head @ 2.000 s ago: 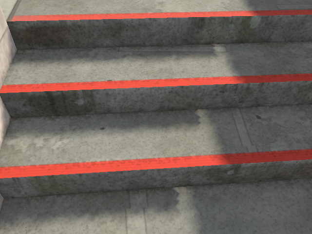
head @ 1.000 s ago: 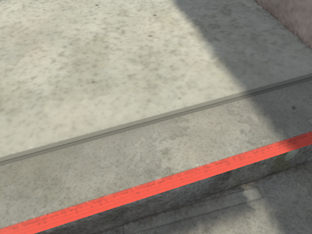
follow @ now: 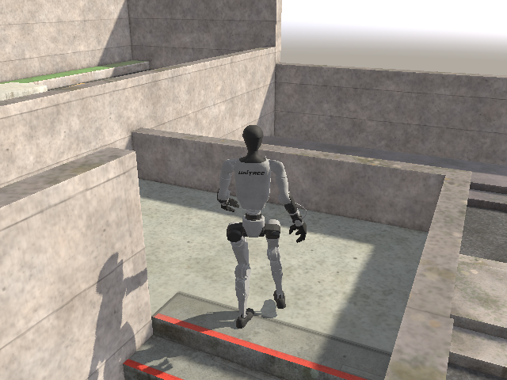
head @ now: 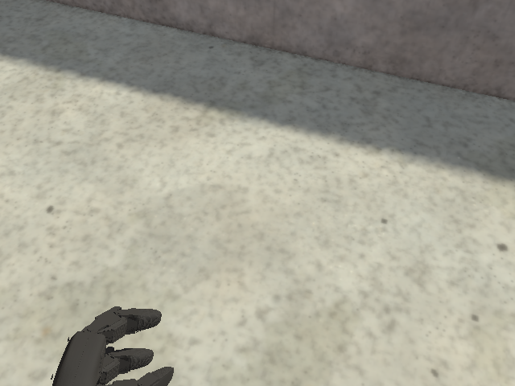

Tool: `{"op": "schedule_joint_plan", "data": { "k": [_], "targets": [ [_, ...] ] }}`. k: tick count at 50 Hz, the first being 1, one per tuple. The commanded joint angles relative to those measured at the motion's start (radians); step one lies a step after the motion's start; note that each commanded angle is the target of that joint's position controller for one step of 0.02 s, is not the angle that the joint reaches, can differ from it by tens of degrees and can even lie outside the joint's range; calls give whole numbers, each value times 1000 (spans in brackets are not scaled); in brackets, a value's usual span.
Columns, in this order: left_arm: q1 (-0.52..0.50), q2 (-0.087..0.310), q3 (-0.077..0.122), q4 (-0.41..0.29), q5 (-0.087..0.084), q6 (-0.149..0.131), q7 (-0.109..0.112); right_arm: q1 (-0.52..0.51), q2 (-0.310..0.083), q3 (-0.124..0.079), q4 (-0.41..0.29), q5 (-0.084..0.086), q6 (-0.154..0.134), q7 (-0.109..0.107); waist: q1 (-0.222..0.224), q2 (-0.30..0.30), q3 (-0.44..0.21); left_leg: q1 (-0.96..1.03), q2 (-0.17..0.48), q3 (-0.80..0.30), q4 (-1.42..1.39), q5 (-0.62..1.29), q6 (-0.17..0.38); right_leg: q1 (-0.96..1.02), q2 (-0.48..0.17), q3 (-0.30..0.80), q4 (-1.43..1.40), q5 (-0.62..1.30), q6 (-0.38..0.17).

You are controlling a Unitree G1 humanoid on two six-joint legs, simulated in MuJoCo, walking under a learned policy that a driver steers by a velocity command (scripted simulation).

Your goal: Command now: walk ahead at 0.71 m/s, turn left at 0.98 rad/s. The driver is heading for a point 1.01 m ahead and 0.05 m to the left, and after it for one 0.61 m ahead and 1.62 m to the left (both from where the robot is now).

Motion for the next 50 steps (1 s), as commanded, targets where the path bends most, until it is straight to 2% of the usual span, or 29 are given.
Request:
{"op": "schedule_joint_plan", "data": {
  "k": [1,3,4,5,6,7,8,9,12,14,17,22,24,26,27,28,29,30,31,32,33,36,38,40,44,45,47,49,50],
  "targets": [
    [-89,85,31,-77,-27,-27,-3,-81,-156,-48,-88,-4,-5,15,39,129,4,-113,188,-303,-159,-277,112,270,73,-51,-233,0,18],
    [36,133,58,-40,-49,-40,13,-130,-163,-49,-104,-14,-5,20,118,116,-20,-216,181,-303,-66,-318,65,544,81,-46,-351,4,12],
    [125,181,79,-16,-42,-51,28,-117,-135,-40,-101,-13,-15,22,165,64,-48,-303,144,-248,62,-337,28,718,44,-28,-381,-35,-4],
    [245,250,104,-10,-13,-66,47,-72,-61,-19,-104,9,-31,24,207,-90,-137,-403,71,-87,363,-402,-14,917,-149,142,-440,-240,-46],
    [324,327,119,-16,18,-61,62,-115,-21,3,-159,46,-36,19,244,-259,-229,-615,7,112,605,-425,-50,1052,-393,546,-580,-588,-125],
    [271,293,121,-5,19,-60,56,-127,-80,1,-165,18,-25,10,199,-213,-166,-707,115,167,762,-267,-50,949,-403,662,-611,-689,-160],
    [252,211,101,-5,7,-60,49,-174,-121,-9,-160,-10,-13,16,192,-115,-90,-706,171,201,823,-169,-55,846,-369,540,-583,-609,-142],
    [257,173,88,11,1,-62,41,-186,-124,-11,-155,-24,-5,32,176,-57,-32,-678,201,216,826,-123,-62,758,-312,371,-586,-454,-119],
    [338,158,81,97,-3,-84,25,-195,-71,11,-147,-44,15,73,150,-78,56,-657,246,242,848,-47,-74,644,-197,143,-642,-223,-97],
    [376,149,80,138,-5,-98,12,-215,-50,26,-153,-38,13,75,140,-87,74,-677,228,204,833,16,-72,635,-178,87,-656,-122,-103],
    [421,148,78,191,-8,-108,0,-313,-69,33,-177,-35,12,77,143,-81,137,-687,200,210,696,110,-77,604,-161,-25,-711,53,-109],
    [538,170,74,284,-14,-109,2,-490,-31,75,-227,-26,-8,104,180,-74,170,-494,210,403,345,182,-20,624,-165,-180,-788,473,-90],
    [569,197,73,327,-18,-104,11,-506,-25,86,-226,-25,-10,95,169,-82,153,-373,162,488,252,124,24,701,-165,-238,-734,914,-87],
    [589,257,78,365,-21,-86,33,-384,-63,75,-198,-37,-10,68,74,-161,39,-162,106,504,231,-4,65,766,-213,-239,-496,1391,-97],
    [567,282,79,371,-21,-76,40,-177,-103,55,-143,-36,-13,47,-35,-186,-66,66,110,445,198,-49,91,715,-227,-218,-262,1403,-112],
    [502,279,77,350,-32,-74,38,46,-154,31,-85,-48,-21,22,-160,-176,-169,393,207,322,123,-16,127,510,-204,-219,37,1175,-130],
    [521,146,53,302,-16,-80,20,121,-243,8,-53,-57,-24,1,-90,39,-304,648,489,23,120,-304,116,257,-71,-208,382,104,-152],
    [580,125,51,259,-65,-79,12,85,-256,2,-82,-59,-26,-9,-20,137,-416,775,705,-469,-28,-418,185,-28,40,-83,663,-240,-151],
    [422,214,74,238,-50,-75,17,54,-193,5,-62,-39,-23,-12,-48,-17,-248,618,626,-329,-101,-373,141,-117,-15,-54,645,-92,-162],
    [383,175,67,219,-52,-77,7,12,-150,18,-36,-36,-33,-10,2,10,-89,445,588,-173,-144,-239,124,-109,-41,-63,579,-28,-157],
    [388,147,63,237,-46,-66,-1,-21,-109,24,-21,-33,-46,-5,51,-23,3,302,543,-58,-192,-133,98,-69,-73,-63,525,-12,-145],
    [450,86,58,281,-18,-10,-29,-40,-43,41,13,-7,-75,-6,143,54,95,109,469,175,-291,-22,36,-8,-117,-61,473,-9,-115],
    [343,74,60,248,-14,6,-37,-36,-38,42,37,6,-92,2,149,72,163,71,433,314,-346,111,2,-85,-124,-86,437,53,-107],
    [244,56,53,202,-25,4,-42,-45,-33,45,48,-2,-103,10,154,108,198,24,381,460,-365,296,-30,-92,-111,-132,328,167,-108],
    [152,71,48,182,-37,-10,-69,-45,-64,49,66,4,-119,-7,154,39,156,72,339,622,-364,734,-94,100,-20,-281,37,403,-161],
    [136,65,44,162,-30,-15,-75,-15,-100,44,70,14,-125,-13,160,64,162,116,378,624,-310,938,-106,138,-4,-307,-25,432,-180],
    [196,114,55,183,-23,-14,-73,-3,-159,28,73,7,-107,-38,202,109,90,253,410,619,-147,1254,-121,240,78,-360,-76,362,-209],
    [530,216,99,271,-20,-6,-58,-92,-224,6,40,-19,-62,-57,383,133,-85,228,451,581,288,1401,-113,586,147,-322,-76,212,-250],
    [715,267,131,324,-25,-4,-39,-151,-232,0,23,-21,-45,-50,472,78,-145,102,408,574,677,1158,-102,801,124,-223,-177,164,-298]
  ]
}}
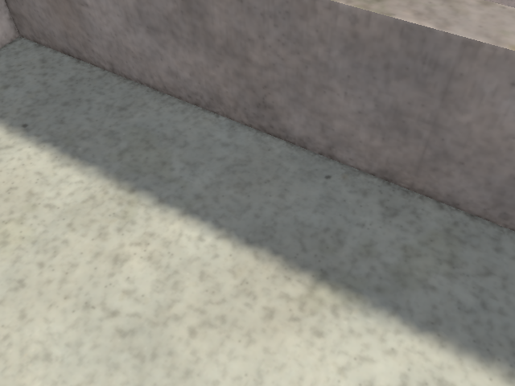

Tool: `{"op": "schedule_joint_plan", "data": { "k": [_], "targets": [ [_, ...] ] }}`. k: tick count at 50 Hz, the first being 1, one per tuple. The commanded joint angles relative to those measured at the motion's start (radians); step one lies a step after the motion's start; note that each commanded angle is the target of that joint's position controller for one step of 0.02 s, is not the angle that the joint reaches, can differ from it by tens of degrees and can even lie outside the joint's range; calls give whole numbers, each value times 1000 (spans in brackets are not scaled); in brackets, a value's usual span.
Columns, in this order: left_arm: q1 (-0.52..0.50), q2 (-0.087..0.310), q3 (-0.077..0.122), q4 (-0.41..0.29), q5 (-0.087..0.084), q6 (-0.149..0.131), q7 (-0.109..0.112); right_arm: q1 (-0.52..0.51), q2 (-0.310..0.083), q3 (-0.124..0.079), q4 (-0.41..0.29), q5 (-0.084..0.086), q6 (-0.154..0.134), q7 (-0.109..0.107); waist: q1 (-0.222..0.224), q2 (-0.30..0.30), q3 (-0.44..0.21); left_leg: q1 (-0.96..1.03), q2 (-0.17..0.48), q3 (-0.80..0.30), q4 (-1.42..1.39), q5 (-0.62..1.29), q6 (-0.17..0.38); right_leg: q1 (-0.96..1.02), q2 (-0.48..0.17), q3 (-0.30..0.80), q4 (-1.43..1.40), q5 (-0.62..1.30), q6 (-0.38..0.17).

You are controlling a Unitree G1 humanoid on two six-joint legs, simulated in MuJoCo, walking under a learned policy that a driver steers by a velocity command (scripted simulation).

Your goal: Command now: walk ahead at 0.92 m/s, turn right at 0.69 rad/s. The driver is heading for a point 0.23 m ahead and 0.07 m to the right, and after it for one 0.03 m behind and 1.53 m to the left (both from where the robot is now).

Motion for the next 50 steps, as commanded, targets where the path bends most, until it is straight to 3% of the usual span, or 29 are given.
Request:
{"op": "schedule_joint_plan", "data": {
  "k": [1,2,3,4,5,6,8,9,11,13,15,17,19,20,21,22,23,24,25,26,27,29,31,34,38,43,47,50],
  "targets": [
    [492,208,99,116,-23,20,45,-271,-128,-35,-141,-17,-1,10,268,-163,-90,-703,-35,-90,1059,87,35,805,-26,251,-114,21,-78],
    [380,318,107,61,36,12,47,-7,-39,6,-231,28,-18,13,32,-284,-313,-1006,-47,-296,1348,-151,11,1079,-320,748,-132,327,-284],
    [357,251,108,23,17,13,59,-59,-93,12,-212,15,-33,7,105,-43,-399,-1036,-11,-370,1317,-47,34,1036,-349,877,-317,116,-278],
    [305,179,82,39,17,8,74,-89,-118,8,-197,20,-32,6,46,87,-172,-1038,40,-346,1215,18,40,792,-344,760,-373,81,-212],
    [243,122,61,41,19,-5,73,-122,-104,10,-196,9,-21,8,-2,154,-74,-969,81,-345,1118,33,44,591,-330,646,-384,187,-167],
    [225,97,46,36,21,-28,70,-105,-92,13,-171,3,5,11,-21,177,-34,-870,88,-375,1059,23,48,443,-321,541,-383,357,-138],
    [227,79,33,64,13,-65,59,-68,-80,6,-141,7,64,23,-60,132,19,-723,102,-383,870,35,39,249,-258,339,-447,467,-60],
    [215,95,36,72,14,-77,57,-89,-73,6,-148,10,72,29,-59,89,24,-721,86,-355,792,76,38,247,-226,256,-466,557,-49],
    [191,80,30,77,9,-84,57,-125,-54,5,-153,15,71,38,-61,22,7,-739,75,-299,589,218,52,329,-140,103,-457,716,50],
    [124,65,25,51,-3,-75,65,-167,-33,10,-154,26,63,48,-42,-31,-25,-746,57,-229,391,379,58,429,-89,-3,-454,650,110],
    [149,59,23,49,-13,-65,82,-227,-16,12,-163,25,58,55,3,-38,-44,-777,30,-162,240,514,61,562,-95,-60,-407,632,142],
    [186,69,29,55,-17,-56,102,-211,-22,5,-161,6,58,61,15,-53,-72,-734,-7,-108,169,545,70,624,-120,-91,-298,688,155],
    [148,88,40,37,-14,-42,123,-82,-58,-18,-138,-10,62,62,-43,-95,-110,-617,-48,-107,179,437,105,604,-172,-91,-136,779,166],
    [99,96,47,18,-12,-33,130,23,-87,-35,-115,-14,65,56,-96,-105,-134,-532,-54,-139,176,371,137,562,-195,-79,-5,779,171],
    [14,102,53,-9,-18,-20,128,172,-118,-58,-82,-16,61,41,-191,-56,-170,-402,-45,-199,84,396,189,483,-178,-73,255,608,183],
    [-12,65,46,-24,-12,-10,113,181,-157,-73,-69,-1,58,20,-195,117,-112,-318,42,-344,19,829,238,308,-28,-89,556,-114,197],
    [106,-36,26,-55,8,12,99,61,-193,-74,-95,11,68,19,-20,261,-50,-304,191,-717,99,1481,358,40,127,22,861,-660,236],
    [265,-33,6,-75,15,16,95,-4,-291,-105,-165,17,72,18,18,293,-287,-225,341,-1002,-85,1182,495,1,97,252,909,-620,241],
    [250,36,11,-55,25,18,100,-103,-239,-105,-213,17,91,12,26,121,-245,-305,340,-1029,-164,659,493,-14,42,281,873,-558,230],
    [138,84,25,-65,32,18,103,-133,-155,-80,-215,16,106,12,24,-25,-109,-440,276,-951,-210,394,433,-35,8,271,760,-509,228],
    [65,89,29,-86,37,23,106,-133,-126,-70,-204,18,109,18,26,-72,-62,-501,214,-874,-225,324,371,-21,-17,267,646,-479,229],
    [46,67,22,-89,35,57,110,-108,-144,-79,-193,21,103,22,12,-22,-67,-549,135,-754,-204,432,282,59,-33,246,509,-412,241],
    [49,41,12,-88,25,72,112,-91,-180,-93,-188,17,98,24,0,12,-117,-514,98,-727,-163,524,214,75,-29,248,435,-376,250],
    [-3,51,14,-105,16,83,113,-85,-204,-107,-193,25,115,16,-33,86,-131,-453,70,-774,-173,343,147,21,-26,273,343,-336,265],
    [-60,76,22,-112,13,76,114,-90,-216,-117,-205,22,137,17,-70,141,-94,-402,49,-857,-197,121,137,-34,-15,301,250,-311,268],
    [-78,102,25,-108,5,50,115,-105,-236,-123,-215,8,138,24,-79,167,-85,-364,49,-939,-155,174,174,-2,16,324,141,-339,235],
    [-57,128,27,-102,-8,31,115,-149,-258,-124,-230,-1,139,35,-62,179,-82,-427,43,-998,-113,299,181,145,57,327,11,-362,205],
    [17,147,32,-87,-14,24,125,-220,-254,-117,-249,3,137,42,-11,189,-72,-554,-5,-1028,-104,249,120,383,68,323,-221,-305,202]
  ]
}}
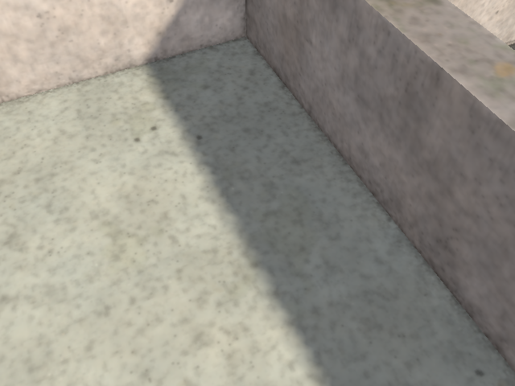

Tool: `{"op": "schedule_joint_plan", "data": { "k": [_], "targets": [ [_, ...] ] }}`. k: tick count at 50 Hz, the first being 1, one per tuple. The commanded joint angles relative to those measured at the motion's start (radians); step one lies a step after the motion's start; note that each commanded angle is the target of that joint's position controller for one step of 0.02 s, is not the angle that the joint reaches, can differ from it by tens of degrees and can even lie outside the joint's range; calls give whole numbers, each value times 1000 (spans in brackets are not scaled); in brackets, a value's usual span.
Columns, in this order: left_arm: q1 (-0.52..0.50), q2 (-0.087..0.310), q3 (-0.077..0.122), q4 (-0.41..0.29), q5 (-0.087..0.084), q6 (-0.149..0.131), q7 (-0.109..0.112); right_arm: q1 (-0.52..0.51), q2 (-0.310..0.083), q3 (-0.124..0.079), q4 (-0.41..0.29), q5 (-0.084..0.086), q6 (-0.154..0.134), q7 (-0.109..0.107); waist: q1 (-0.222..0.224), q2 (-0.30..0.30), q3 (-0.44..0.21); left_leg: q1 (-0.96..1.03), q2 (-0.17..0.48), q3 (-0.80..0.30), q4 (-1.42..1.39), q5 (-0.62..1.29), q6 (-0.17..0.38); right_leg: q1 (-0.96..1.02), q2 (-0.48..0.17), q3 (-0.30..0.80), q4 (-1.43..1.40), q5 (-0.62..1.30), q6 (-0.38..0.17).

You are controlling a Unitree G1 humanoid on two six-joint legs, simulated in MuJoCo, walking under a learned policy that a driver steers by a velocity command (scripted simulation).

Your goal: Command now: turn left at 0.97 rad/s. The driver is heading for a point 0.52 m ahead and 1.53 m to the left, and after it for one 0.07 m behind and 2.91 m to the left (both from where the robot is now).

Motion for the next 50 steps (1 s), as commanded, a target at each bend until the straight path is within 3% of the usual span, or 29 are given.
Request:
{"op": "schedule_joint_plan", "data": {
  "k": [1,2,3,4,5,7,10,14,20,23,26,27,28,29,30,31,32,34,36,39,46,48,50],
  "targets": [
    [37,110,28,-59,-2,-26,19,-38,-127,-25,-64,9,-15,2,57,99,-77,-71,183,-232,-35,-189,2,262,-23,0,-294,119,-8],
    [10,164,38,-76,3,-23,30,42,-71,-11,-55,18,-22,-1,15,-48,-122,-147,101,-108,95,-453,-50,378,-184,122,-379,33,-36],
    [-7,239,45,-115,12,-14,27,69,-43,-6,-69,30,-25,-9,18,-202,-159,-254,-11,159,378,-507,-86,406,-447,385,-437,-86,-132],
    [-17,206,41,-99,25,-6,18,7,-157,-28,-67,-12,-28,-9,36,-154,-98,-291,57,239,509,-427,-101,278,-446,395,-442,-2,-197],
    [-33,149,28,-98,19,-1,12,-3,-167,-33,-62,-23,-24,0,19,-116,-64,-272,110,258,594,-360,-99,231,-397,270,-407,86,-193],
    [-58,113,16,-111,17,4,5,49,-132,-23,-35,-13,-2,23,0,-128,-46,-262,132,311,755,-280,-96,190,-303,78,-369,218,-167],
    [-14,92,9,-118,22,6,3,30,-117,-11,-36,7,15,41,24,-135,-35,-312,181,381,831,-252,-109,233,-287,-37,-348,342,-180],
    [88,104,24,-93,24,3,1,-50,-85,6,-57,10,20,50,74,-163,-38,-365,239,433,722,-257,-132,366,-319,-102,-315,470,-181],
    [130,106,42,-79,30,-5,-13,-138,-35,23,-105,15,29,65,88,-167,-66,-297,302,489,553,-285,-112,387,-399,-198,-287,532,-208],
    [118,112,51,-80,29,-10,-27,-166,-10,32,-130,21,32,69,82,-170,-79,-168,301,539,427,-306,-82,326,-414,-278,-251,549,-187],
    [132,128,61,-75,13,-8,-44,-179,-9,29,-150,23,35,63,83,-192,-94,-76,278,584,293,-321,-50,309,-439,-328,-177,571,-150],
    [138,133,64,-74,4,-4,-49,-170,-16,25,-154,18,34,59,76,-190,-100,-37,270,583,232,-318,-35,295,-451,-343,-131,565,-128],
    [129,137,67,-72,-9,4,-52,-121,-17,21,-144,10,28,51,37,-155,-115,52,261,575,110,-239,-16,246,-448,-376,-44,529,-89],
    [154,131,68,-64,-11,9,-56,-21,-60,6,-110,-5,14,34,-17,-32,-148,219,285,459,-35,-117,15,120,-403,-415,140,404,-28],
    [202,44,47,-96,9,17,-61,-2,-197,-18,-113,-4,1,12,31,256,-131,351,550,81,-74,266,80,-172,-275,-452,406,-289,39],
    [86,54,37,-176,39,30,-49,48,-276,-51,-134,21,-3,5,-49,273,-173,321,656,-114,-61,478,264,-320,-153,-259,528,-402,81],
    [43,88,44,-168,40,36,-42,56,-209,-37,-117,24,-3,2,-53,150,-147,344,603,-13,-64,394,264,-351,-190,-181,569,-321,84],
    [42,108,53,-144,32,19,-48,-48,-139,-12,-120,11,7,-1,5,118,-57,216,455,60,-180,-318,196,-317,-201,-147,470,-117,58],
    [58,127,63,-120,53,19,-59,-74,-115,2,-129,8,-3,8,23,149,-30,161,403,31,-248,-535,189,-294,-167,-154,442,-38,54],
    [36,90,53,-110,48,10,-71,-13,-131,0,-100,4,-37,19,24,90,-23,152,382,3,-260,-528,197,-291,-143,-144,348,9,56],
    [-127,60,34,-144,20,-20,-74,33,-157,-5,-91,4,-72,24,-18,119,6,65,349,-72,-199,-429,210,-193,-89,-118,75,56,77],
    [-120,67,32,-146,3,-30,-66,-17,-162,-7,-108,7,-81,24,8,122,4,-18,350,-108,-182,-411,194,-57,-85,-92,2,73,63],
    [15,88,41,-108,-13,-42,-50,-112,-153,-5,-134,10,-86,26,98,92,-15,-201,324,-112,-127,-407,151,247,-81,-95,-92,107,35]
  ]
}}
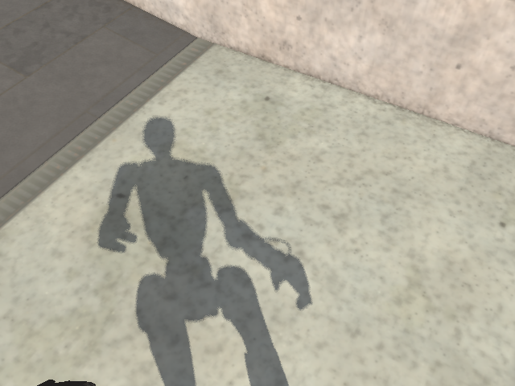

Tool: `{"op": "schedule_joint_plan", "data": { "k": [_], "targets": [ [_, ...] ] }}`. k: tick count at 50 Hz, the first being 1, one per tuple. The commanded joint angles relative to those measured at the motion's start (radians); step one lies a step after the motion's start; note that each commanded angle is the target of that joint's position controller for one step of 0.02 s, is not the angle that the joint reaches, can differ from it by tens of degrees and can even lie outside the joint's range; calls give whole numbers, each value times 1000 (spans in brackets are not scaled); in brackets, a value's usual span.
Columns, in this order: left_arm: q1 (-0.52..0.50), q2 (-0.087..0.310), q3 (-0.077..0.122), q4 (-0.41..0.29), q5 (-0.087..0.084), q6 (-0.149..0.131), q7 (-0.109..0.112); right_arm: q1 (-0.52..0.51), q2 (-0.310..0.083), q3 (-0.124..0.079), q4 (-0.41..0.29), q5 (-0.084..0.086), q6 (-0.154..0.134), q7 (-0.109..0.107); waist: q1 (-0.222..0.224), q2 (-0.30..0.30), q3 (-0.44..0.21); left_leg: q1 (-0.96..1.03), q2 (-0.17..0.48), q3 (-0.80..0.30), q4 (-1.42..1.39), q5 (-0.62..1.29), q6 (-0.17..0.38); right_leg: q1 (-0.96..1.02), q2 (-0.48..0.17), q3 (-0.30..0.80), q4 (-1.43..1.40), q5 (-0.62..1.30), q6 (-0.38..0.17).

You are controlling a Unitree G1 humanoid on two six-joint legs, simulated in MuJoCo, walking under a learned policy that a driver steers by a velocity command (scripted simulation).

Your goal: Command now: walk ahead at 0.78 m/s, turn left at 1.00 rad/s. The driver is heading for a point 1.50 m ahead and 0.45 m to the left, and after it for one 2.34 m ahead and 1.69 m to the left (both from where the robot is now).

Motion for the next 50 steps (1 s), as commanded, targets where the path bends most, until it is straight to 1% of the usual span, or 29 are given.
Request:
{"op": "schedule_joint_plan", "data": {
  "k": [1,2,3,4,5,7,9,15,18,20,22,23,25,26,27,28,29,30,31,33,37,39,41,44,46,47,48,49,50],
  "targets": [
    [161,132,41,-12,-15,-38,29,-228,-153,-40,-126,0,-35,-5,189,53,22,-457,147,-233,-17,-220,90,526,-3,-15,-109,24,-36],
    [303,203,60,16,12,-52,46,-233,-83,-19,-130,2,-51,-5,256,-102,-40,-576,42,-100,236,-252,48,710,-120,88,-177,-146,-55],
    [361,303,72,3,46,-59,54,-237,4,8,-177,24,-61,-9,253,-346,-123,-693,-64,78,571,-309,16,774,-396,517,-383,-588,-97],
    [225,283,74,-13,51,-57,47,-198,-37,11,-173,18,-49,-21,157,-280,-80,-766,39,125,734,-142,15,640,-466,732,-451,-705,-145],
    [162,193,53,-35,39,-54,42,-225,-91,-1,-152,-5,-35,-18,138,-143,-17,-757,100,154,797,-50,12,552,-434,619,-421,-642,-142],
    [154,124,30,-17,24,-57,40,-224,-93,-6,-129,-30,-20,24,111,-88,22,-714,156,177,790,47,-9,469,-316,305,-405,-396,-115],
    [213,106,25,23,19,-73,37,-243,-66,3,-131,-30,-4,54,119,-113,48,-741,180,210,853,123,-18,455,-265,139,-422,-230,-109],
    [303,53,17,110,26,-113,16,-394,-43,18,-170,-24,9,67,118,-69,153,-805,197,261,782,265,-14,429,-247,-151,-488,38,-109],
    [366,61,19,163,31,-118,22,-504,-25,35,-197,-26,8,83,138,-53,212,-768,200,380,590,248,20,472,-235,-268,-528,231,-100],
    [388,83,21,187,33,-111,31,-538,2,52,-201,-20,3,88,130,-49,217,-659,169,466,448,195,71,504,-221,-354,-493,559,-82],
    [398,129,26,196,28,-99,45,-475,-1,52,-174,-19,2,73,71,-93,137,-448,75,533,371,143,114,533,-246,-384,-358,1183,-85],
    [392,167,32,199,28,-86,52,-366,-26,42,-143,-22,-3,60,2,-120,69,-320,40,519,354,98,134,546,-276,-375,-214,1363,-92],
    [311,204,36,171,29,-66,49,57,-114,-7,-4,-21,-16,24,-190,-139,-122,169,8,404,225,56,192,379,-299,-341,267,1298,-143],
    [330,132,25,169,40,-66,36,78,-170,-35,40,-20,-13,0,-140,-18,-144,402,124,213,183,-46,191,115,-195,-318,596,446,-133],
    [394,38,-1,69,7,-77,16,-7,-273,-54,-1,-30,-4,-11,-1,229,-259,640,424,-360,40,-160,319,-271,-39,-228,958,-243,-81],
    [219,123,12,25,4,-98,18,62,-243,-56,-4,-20,3,-20,-86,36,-294,596,406,-447,-104,-161,297,-338,-42,-55,982,-112,-96],
    [198,99,5,21,-18,-103,20,32,-221,-52,30,-25,-8,-32,-46,17,-136,465,423,-334,-153,-79,272,-380,-81,-59,948,-61,-105],
    [219,86,-3,50,-15,-101,21,0,-166,-38,43,-28,-26,-38,5,-72,-24,280,404,-226,-176,16,240,-327,-120,-57,868,-39,-110],
    [241,66,-8,72,-1,-86,14,-43,-126,-23,48,-34,-48,-45,52,-101,16,149,371,-127,-188,76,216,-257,-146,-34,814,-38,-112],
    [316,29,-14,119,15,-42,-7,-68,-55,6,69,-20,-85,-45,118,-56,62,-21,316,21,-242,155,160,-150,-172,3,720,-26,-107],
    [136,2,-16,82,-12,-22,-27,-12,-33,17,119,-7,-127,-17,81,42,190,-82,219,298,-336,507,19,-241,-125,-40,496,155,-121],
    [54,-8,-24,66,-15,-34,-32,-9,-13,30,128,-4,-139,-15,64,43,192,-68,170,405,-351,688,-21,-211,-82,-126,345,289,-139],
    [9,-31,-37,49,-13,-44,-42,19,-22,39,138,3,-151,-25,56,42,179,-19,199,455,-351,930,-54,-164,-60,-196,214,398,-166],
    [24,13,-32,70,-4,-50,-48,34,-73,34,153,-1,-157,-63,87,80,93,169,249,489,-264,1344,-97,-40,37,-276,83,453,-207],
    [229,89,-4,134,5,-37,-48,-14,-131,17,134,-17,-130,-99,212,121,-26,220,282,497,36,1607,-123,175,131,-299,70,344,-225],
    [449,137,21,197,8,-29,-41,-97,-163,6,106,-26,-113,-107,332,130,-100,123,297,482,321,1634,-127,391,136,-252,81,272,-262],
    [684,184,52,254,-2,-25,-27,-225,-196,-11,79,-17,-95,-103,489,58,-137,-53,214,502,848,1261,-124,592,48,-122,-29,280,-365],
    [656,182,59,298,-29,-12,-12,-336,-25,30,40,-41,-114,-74,417,-243,-42,-467,-14,452,1301,-86,-104,718,-2,-13,32,346,-379],
    [488,227,56,239,8,-20,-5,-123,72,67,-49,-11,-131,-62,157,-249,-181,-740,35,243,1454,-205,-117,859,-163,423,-6,326,-551]
  ]
}}
Velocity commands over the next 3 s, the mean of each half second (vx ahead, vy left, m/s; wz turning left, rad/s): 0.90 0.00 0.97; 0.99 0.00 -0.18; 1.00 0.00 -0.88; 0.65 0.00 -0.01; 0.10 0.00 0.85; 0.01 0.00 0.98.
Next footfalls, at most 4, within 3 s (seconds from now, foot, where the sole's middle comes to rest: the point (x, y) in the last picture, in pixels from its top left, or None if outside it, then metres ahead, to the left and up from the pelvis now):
0.04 right None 0.11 -0.14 -0.78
0.52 left None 0.44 0.19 -0.78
0.96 right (129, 271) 0.87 0.34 -0.78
1.36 left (50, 193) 1.19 0.64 -0.78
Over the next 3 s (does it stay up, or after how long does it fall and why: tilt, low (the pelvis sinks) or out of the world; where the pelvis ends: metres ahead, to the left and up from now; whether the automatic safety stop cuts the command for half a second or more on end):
stays up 1.61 0.43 -0.01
